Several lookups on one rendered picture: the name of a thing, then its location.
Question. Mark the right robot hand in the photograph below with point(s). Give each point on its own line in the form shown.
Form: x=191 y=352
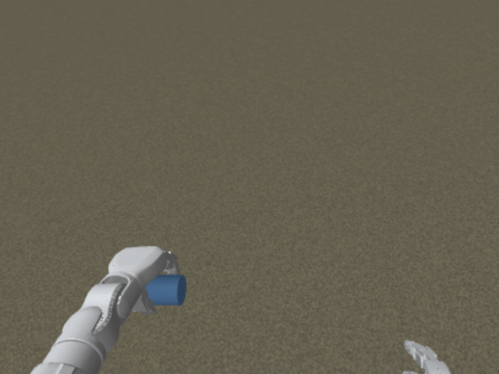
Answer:
x=425 y=358

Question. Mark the left robot hand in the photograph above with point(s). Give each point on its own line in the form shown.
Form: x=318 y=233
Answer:
x=144 y=263

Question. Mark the can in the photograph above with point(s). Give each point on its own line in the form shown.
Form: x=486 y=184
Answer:
x=167 y=289

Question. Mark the left robot arm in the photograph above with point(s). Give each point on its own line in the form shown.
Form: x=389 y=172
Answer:
x=93 y=330

